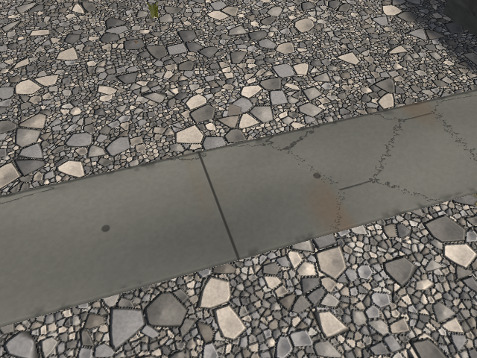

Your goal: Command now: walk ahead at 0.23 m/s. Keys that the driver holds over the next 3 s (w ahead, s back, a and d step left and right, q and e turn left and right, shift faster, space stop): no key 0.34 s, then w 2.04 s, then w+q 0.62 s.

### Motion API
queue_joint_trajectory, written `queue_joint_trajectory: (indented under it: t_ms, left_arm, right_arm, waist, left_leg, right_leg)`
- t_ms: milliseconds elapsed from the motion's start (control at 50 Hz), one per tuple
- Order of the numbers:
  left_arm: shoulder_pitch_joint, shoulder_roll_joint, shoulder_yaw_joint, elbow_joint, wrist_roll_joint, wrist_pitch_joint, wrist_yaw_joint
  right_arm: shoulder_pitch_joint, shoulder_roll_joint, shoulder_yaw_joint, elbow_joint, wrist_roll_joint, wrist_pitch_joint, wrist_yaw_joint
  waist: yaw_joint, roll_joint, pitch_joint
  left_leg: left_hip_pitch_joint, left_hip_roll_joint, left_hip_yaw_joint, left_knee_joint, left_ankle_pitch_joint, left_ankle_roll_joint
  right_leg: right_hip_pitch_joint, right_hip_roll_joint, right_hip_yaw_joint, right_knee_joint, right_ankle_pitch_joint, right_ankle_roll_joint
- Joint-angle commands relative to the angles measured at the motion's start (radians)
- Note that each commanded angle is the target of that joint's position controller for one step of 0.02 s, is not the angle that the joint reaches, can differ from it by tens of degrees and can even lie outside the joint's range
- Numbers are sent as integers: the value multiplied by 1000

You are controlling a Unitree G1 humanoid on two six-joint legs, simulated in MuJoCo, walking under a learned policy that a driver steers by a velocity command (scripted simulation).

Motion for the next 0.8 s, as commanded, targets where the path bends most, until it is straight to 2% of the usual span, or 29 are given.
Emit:
queue_joint_trajectory:
  t_ms: [20,80,120,160,180,200,220,240,260,280,300,340,360,380,420,460,500,520,540,560,580,620,660,700,720,740,780,800]
  left_arm:
    - [95,8,0,-13,13,11,4]
    - [-1,18,-2,-31,6,21,-1]
    - [-36,40,2,-42,6,26,-4]
    - [-31,56,9,-42,14,21,-7]
    - [6,70,17,-24,20,17,-6]
    - [49,120,32,-8,27,14,0]
    - [72,175,42,-5,29,20,5]
    - [88,107,26,11,24,33,4]
    - [94,36,9,13,21,38,-3]
    - [55,33,5,9,22,41,-7]
    - [3,46,4,-5,25,44,-7]
    - [-96,77,11,-28,18,52,-5]
    - [-95,90,18,-24,7,58,-2]
    - [-79,103,26,-19,-1,61,1]
    - [-25,101,33,1,-9,50,2]
    - [-1,90,37,7,-18,31,-2]
    - [-31,69,37,-5,-21,17,-10]
    - [-59,49,34,-15,-23,8,-15]
    - [-95,26,29,-29,-22,-5,-21]
    - [-136,22,25,-47,-20,-20,-29]
    - [-162,25,23,-56,-16,-33,-36]
    - [-229,23,20,-78,-18,-43,-52]
    - [-276,15,11,-97,-32,-40,-70]
    - [-265,7,3,-100,-32,-34,-85]
    - [-214,0,1,-85,-30,-27,-89]
    - [-142,12,9,-62,-27,-19,-89]
    - [34,88,51,-5,-23,3,-70]
    - [152,124,71,27,-22,12,-56]
  right_arm:
    - [-71,-132,-16,-61,2,-7,-23]
    - [-17,-163,-21,-35,12,10,-33]
    - [-11,-158,-21,-21,18,22,-36]
    - [-31,-149,-20,-15,30,31,-39]
    - [-34,-136,-17,-13,38,34,-42]
    - [13,-117,-12,-5,30,31,-44]
    - [125,-79,-1,11,5,21,-41]
    - [187,-6,19,41,7,26,-44]
    - [133,-44,13,35,17,44,-52]
    - [76,-69,5,19,23,63,-59]
    - [51,-71,2,19,20,83,-66]
    - [51,-62,5,30,5,112,-70]
    - [60,-72,4,40,3,117,-67]
    - [67,-104,-5,50,11,112,-67]
    - [66,-89,-5,58,21,90,-68]
    - [61,-74,-6,60,23,60,-63]
    - [83,-76,-10,69,27,36,-57]
    - [107,-96,-17,77,32,27,-55]
    - [152,-131,-29,89,38,22,-55]
    - [170,-173,-41,90,44,16,-54]
    - [178,-176,-45,90,44,11,-55]
    - [254,-148,-43,103,32,7,-54]
    - [254,-145,-42,94,34,20,-52]
    - [179,-158,-41,64,35,36,-50]
    - [129,-171,-42,45,32,41,-47]
    - [102,-187,-47,35,31,41,-44]
    - [103,-189,-47,35,38,32,-42]
    - [83,-178,-43,29,38,26,-41]
  waist:
    - [66,92,-43]
    - [21,100,-65]
    - [13,110,-60]
    - [31,107,-63]
    - [50,88,-77]
    - [44,36,-109]
    - [-17,-70,-182]
    - [-18,-176,-237]
    - [9,-144,-220]
    - [5,-119,-182]
    - [-9,-99,-157]
    - [-42,-82,-109]
    - [-35,-76,-81]
    - [-15,-52,-21]
    - [-4,-22,9]
    - [5,6,5]
    - [-8,51,10]
    - [-16,100,21]
    - [-29,182,37]
    - [-38,239,79]
    - [-41,229,101]
    - [-74,186,100]
    - [-75,142,105]
    - [-45,151,93]
    - [-12,172,72]
    - [28,188,41]
    - [125,171,-40]
    - [194,148,-83]
  left_leg:
    - [-130,227,-61,-77,610,145]
    - [-58,247,-79,-53,507,136]
    - [-13,272,-112,-20,450,132]
    - [20,276,-139,52,392,111]
    - [27,245,-142,109,326,83]
    - [5,189,-125,183,244,39]
    - [-112,114,-92,273,-20,0]
    - [-194,77,-49,361,-271,-47]
    - [-195,81,-55,391,-358,-66]
    - [-198,91,-63,385,-359,-71]
    - [-170,104,-71,350,-327,-74]
    - [-39,116,-70,216,-188,-67]
    - [-35,106,-50,194,-222,-56]
    - [-109,85,-26,220,-341,-40]
    - [-159,97,-35,213,-380,-3]
    - [-167,119,-59,198,-372,24]
    - [-130,153,-114,139,-390,53]
    - [-84,186,-175,85,-405,73]
    - [14,250,-284,18,-391,104]
    - [128,352,-413,-23,-269,138]
    - [219,422,-466,0,-87,162]
    - [379,484,-486,31,161,182]
    - [430,463,-422,21,175,146]
    - [278,391,-307,-21,164,97]
    - [141,346,-232,-28,200,75]
    - [27,315,-178,-6,277,59]
    - [-51,255,-98,163,451,14]
    - [-129,224,-63,343,455,-18]
  right_leg:
    - [182,7,-35,-216,158,22]
    - [225,35,-37,-373,231,29]
    - [236,42,-24,-440,201,21]
    - [281,58,-28,-538,179,-3]
    - [350,69,-38,-628,236,-20]
    - [463,17,11,-660,510,-43]
    - [657,-93,101,-579,779,-110]
    - [717,-180,194,-586,724,-219]
    - [650,-191,256,-643,527,-242]
    - [583,-177,269,-682,355,-227]
    - [515,-158,258,-707,221,-201]
    - [349,-85,179,-747,-68,-119]
    - [309,-35,129,-766,-283,-86]
    - [315,2,91,-769,-376,-73]
    - [345,-15,126,-751,-419,-98]
    - [375,-24,137,-717,-388,-128]
    - [346,17,82,-648,-318,-128]
    - [295,65,16,-573,-255,-112]
    - [187,122,-66,-452,-171,-87]
    - [34,140,-118,-369,-90,-74]
    - [-78,114,-114,-324,-104,-80]
    - [-263,67,-82,-187,-308,-81]
    - [-325,27,-76,-206,-282,-74]
    - [-116,46,-121,-330,-120,-62]
    - [83,81,-158,-372,-30,-58]
    - [289,124,-190,-395,60,-58]
    - [575,178,-206,-433,81,-83]
    - [728,143,-161,-463,67,-111]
